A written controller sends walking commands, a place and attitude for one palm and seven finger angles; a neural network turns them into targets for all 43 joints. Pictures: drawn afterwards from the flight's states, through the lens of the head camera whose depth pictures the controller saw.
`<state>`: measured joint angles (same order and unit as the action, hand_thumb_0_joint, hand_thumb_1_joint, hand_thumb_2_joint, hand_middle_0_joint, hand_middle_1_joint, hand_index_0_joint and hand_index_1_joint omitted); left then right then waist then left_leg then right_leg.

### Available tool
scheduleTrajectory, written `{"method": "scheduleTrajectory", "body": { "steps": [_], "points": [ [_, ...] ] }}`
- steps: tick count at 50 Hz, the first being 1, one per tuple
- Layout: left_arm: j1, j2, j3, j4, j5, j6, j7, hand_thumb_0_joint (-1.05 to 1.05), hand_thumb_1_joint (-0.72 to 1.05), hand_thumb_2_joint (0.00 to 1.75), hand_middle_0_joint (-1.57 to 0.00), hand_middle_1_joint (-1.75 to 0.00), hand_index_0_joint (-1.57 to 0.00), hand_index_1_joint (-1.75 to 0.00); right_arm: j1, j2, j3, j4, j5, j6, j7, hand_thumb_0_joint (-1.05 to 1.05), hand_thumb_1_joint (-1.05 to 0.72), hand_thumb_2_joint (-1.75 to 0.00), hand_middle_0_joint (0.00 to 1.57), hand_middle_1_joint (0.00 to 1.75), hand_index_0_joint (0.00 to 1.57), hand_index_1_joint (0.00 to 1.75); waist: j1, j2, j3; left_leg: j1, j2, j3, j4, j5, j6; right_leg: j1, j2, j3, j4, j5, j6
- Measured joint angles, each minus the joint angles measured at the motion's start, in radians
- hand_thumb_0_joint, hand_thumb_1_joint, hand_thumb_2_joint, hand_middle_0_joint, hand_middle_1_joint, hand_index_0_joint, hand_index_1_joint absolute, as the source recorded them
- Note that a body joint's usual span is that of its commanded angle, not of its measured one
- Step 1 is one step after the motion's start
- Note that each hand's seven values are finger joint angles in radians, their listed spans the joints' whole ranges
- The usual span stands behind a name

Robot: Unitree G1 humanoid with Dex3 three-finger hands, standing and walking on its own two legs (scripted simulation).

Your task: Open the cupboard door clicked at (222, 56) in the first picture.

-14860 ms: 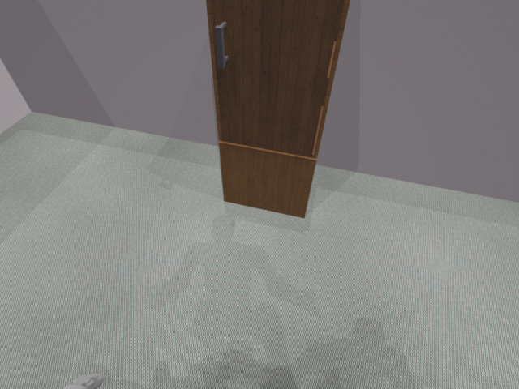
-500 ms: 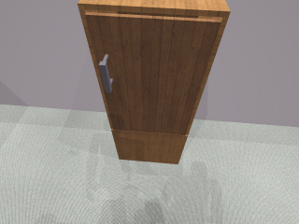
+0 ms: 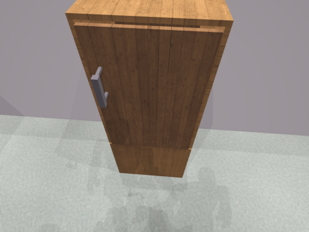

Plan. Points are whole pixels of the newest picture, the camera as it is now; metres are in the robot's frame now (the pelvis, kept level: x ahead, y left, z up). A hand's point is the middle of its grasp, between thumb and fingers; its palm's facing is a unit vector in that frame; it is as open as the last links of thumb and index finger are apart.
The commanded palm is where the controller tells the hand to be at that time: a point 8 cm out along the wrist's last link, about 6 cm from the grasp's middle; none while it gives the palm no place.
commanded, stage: raise the hand with hooked fingers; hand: left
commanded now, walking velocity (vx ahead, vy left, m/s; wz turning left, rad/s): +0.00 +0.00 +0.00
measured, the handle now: (101, 88) +0.52 +0.21 +0.06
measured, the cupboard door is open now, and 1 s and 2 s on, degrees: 0 0 0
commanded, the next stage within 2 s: none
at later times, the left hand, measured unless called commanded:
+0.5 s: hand out of the picture +0.11 +0.24 -0.02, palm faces +0.11 -0.99 -0.05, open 9.2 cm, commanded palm +0.11 +0.28 -0.02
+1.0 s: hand (38, 212) +0.16 +0.28 +0.00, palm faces -0.04 -1.00 -0.04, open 12.2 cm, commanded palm +0.14 +0.33 +0.03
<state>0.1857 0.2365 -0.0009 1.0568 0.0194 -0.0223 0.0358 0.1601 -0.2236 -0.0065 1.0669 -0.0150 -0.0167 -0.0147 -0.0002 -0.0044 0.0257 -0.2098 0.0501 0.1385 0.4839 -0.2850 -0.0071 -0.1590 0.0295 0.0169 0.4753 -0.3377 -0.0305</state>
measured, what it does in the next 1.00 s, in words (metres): shifts its weight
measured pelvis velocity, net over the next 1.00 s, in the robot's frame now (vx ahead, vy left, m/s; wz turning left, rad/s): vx -0.08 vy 0.04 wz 0.05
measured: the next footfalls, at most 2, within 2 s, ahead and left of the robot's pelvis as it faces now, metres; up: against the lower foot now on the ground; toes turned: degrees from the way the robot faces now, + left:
none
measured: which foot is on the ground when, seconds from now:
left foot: down 0.00-1.00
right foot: down 0.00-1.00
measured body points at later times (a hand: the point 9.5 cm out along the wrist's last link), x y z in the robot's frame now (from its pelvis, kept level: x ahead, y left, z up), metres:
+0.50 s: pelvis -0.07 -0.03 -0.08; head -0.02 -0.02 +0.37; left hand +0.10 +0.29 -0.02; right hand +0.16 -0.27 -0.13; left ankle -0.03 +0.12 -0.74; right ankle -0.06 -0.10 -0.74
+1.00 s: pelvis -0.08 +0.04 -0.05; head -0.04 +0.06 +0.40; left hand +0.15 +0.33 +0.01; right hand +0.07 -0.20 -0.12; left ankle -0.03 +0.13 -0.74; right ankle -0.06 -0.10 -0.74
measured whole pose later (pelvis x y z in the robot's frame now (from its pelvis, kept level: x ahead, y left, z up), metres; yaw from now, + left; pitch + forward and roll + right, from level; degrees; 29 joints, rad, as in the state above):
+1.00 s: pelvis -0.08 +0.04 -0.05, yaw +3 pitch +8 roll -3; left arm 0.18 0.35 0.29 0.18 -0.32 -0.27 -0.44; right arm 0.31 -0.27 0.04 0.60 0.04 -0.29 -0.07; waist -0.01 0.02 -0.08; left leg -0.70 0.01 0.02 0.94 -0.38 0.05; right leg -0.60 0.00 -0.05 0.88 -0.42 0.01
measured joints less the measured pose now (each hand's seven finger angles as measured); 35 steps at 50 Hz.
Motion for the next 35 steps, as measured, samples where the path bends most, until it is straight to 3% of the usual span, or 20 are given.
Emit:
{"method": "scheduleTrajectory", "body": {
  "steps": [1,2,4,7,10,14,18,22,26,32,35],
  "points": [
    [0.047,-0.007,0.039,-0.145,-0.030,0.051,-0.003,0.01,0.90,0.90,-0.20,-0.30,-0.21,-0.30,0.020,-0.001,-0.005,-0.043,0.012,-0.008,-0.004,0.01,-0.91,-0.90,0.20,0.30,0.20,0.30,-0.003,-0.002,-0.004,-0.014,-0.002,-0.010,0.013,-0.004,0.003,-0.010,0.000,-0.003,0.006,-0.001,0.000],
    [0.101,-0.016,0.076,-0.315,-0.046,0.046,-0.005,0.01,0.90,0.90,-0.20,-0.31,-0.21,-0.30,0.049,-0.002,-0.007,-0.090,0.018,-0.051,-0.019,0.01,-0.91,-0.90,0.20,0.30,0.20,0.30,0.002,-0.006,-0.005,-0.007,-0.008,-0.017,-0.005,-0.006,0.002,-0.029,-0.003,-0.007,0.037,-0.003,-0.004],
    [0.167,-0.023,0.105,-0.574,-0.085,-0.010,0.021,0.02,0.89,0.89,-0.20,-0.31,-0.21,-0.31,0.089,-0.003,-0.014,-0.146,0.032,-0.148,-0.050,0.01,-0.91,-0.90,0.20,0.30,0.20,0.30,-0.003,-0.011,-0.017,0.006,-0.031,-0.031,-0.039,0.010,-0.001,-0.062,-0.028,-0.039,0.115,-0.007,-0.007],
    [0.181,-0.038,0.144,-0.799,-0.151,-0.080,-0.008,0.01,0.86,0.88,-0.20,-0.33,-0.21,-0.33,0.107,-0.008,-0.048,-0.232,0.035,-0.205,-0.049,0.01,-0.91,-0.90,0.20,0.30,0.20,0.30,-0.023,0.016,-0.063,-0.046,-0.041,-0.068,0.004,0.010,-0.003,-0.091,-0.042,-0.076,0.147,-0.020,-0.002],
    [0.156,-0.031,0.200,-0.836,-0.202,-0.235,-0.118,0.01,0.82,0.86,-0.21,-0.36,-0.21,-0.36,0.062,-0.010,-0.051,-0.300,0.030,-0.212,-0.039,0.01,-0.91,-0.90,0.20,0.30,0.20,0.30,-0.023,0.012,-0.110,-0.171,-0.035,-0.071,0.126,-0.034,-0.010,-0.173,-0.040,-0.074,0.186,-0.092,-0.011],
    [0.150,-0.012,0.249,-0.761,-0.264,-0.411,-0.330,0.00,0.74,0.83,-0.21,-0.41,-0.21,-0.41,-0.010,-0.021,-0.048,-0.381,0.028,-0.221,-0.019,0.01,-0.91,-0.90,0.20,0.30,0.20,0.30,-0.009,-0.015,-0.122,-0.339,-0.022,-0.092,0.280,-0.056,-0.022,-0.352,-0.027,-0.067,0.352,-0.129,-0.026],
    [0.169,0.005,0.301,-0.692,-0.315,-0.510,-0.523,0.01,0.65,0.79,-0.22,-0.46,-0.22,-0.46,-0.026,-0.057,-0.049,-0.455,0.032,-0.251,-0.016,0.01,-0.91,-0.90,0.20,0.30,0.20,0.30,0.016,-0.031,-0.129,-0.482,-0.018,-0.128,0.412,-0.118,-0.033,-0.490,-0.016,-0.080,0.480,-0.169,-0.040],
    [0.138,0.021,0.361,-0.716,-0.396,-0.572,-0.607,0.01,0.56,0.75,-0.23,-0.52,-0.23,-0.52,-0.015,-0.077,-0.047,-0.465,0.043,-0.269,-0.041,0.01,-0.91,-0.90,0.20,0.30,0.20,0.30,0.042,-0.020,-0.121,-0.574,-0.009,-0.164,0.536,-0.148,-0.037,-0.557,-0.008,-0.114,0.572,-0.195,-0.045],
    [0.021,0.046,0.367,-0.733,-0.455,-0.551,-0.636,0.01,0.46,0.71,-0.23,-0.58,-0.24,-0.58,0.005,-0.067,-0.016,-0.436,0.055,-0.274,-0.071,0.01,-0.91,-0.90,0.20,0.30,0.20,0.30,0.048,0.002,-0.119,-0.621,-0.005,-0.194,0.607,-0.160,-0.026,-0.580,-0.002,-0.143,0.612,-0.199,-0.043],
    [-0.084,0.134,0.308,-0.708,-0.391,-0.304,-0.651,0.01,0.33,0.66,-0.24,-0.67,-0.24,-0.67,0.066,-0.025,0.039,-0.451,0.061,-0.255,-0.081,0.01,-0.91,-0.90,0.20,0.30,0.20,0.30,-0.005,0.022,-0.105,-0.598,0.001,-0.179,0.573,-0.128,-0.016,-0.557,0.003,-0.127,0.562,-0.150,-0.028],
    [-0.045,0.140,0.323,-0.757,-0.390,-0.248,-0.600,0.01,0.26,0.63,-0.25,-0.72,-0.25,-0.71,0.113,-0.011,0.042,-0.471,0.057,-0.247,-0.071,0.02,-0.90,-0.90,0.20,0.30,0.20,0.30,-0.029,0.024,-0.108,-0.567,0.006,-0.150,0.529,-0.111,-0.006,-0.537,0.006,-0.098,0.516,-0.121,-0.016]
  ]
}}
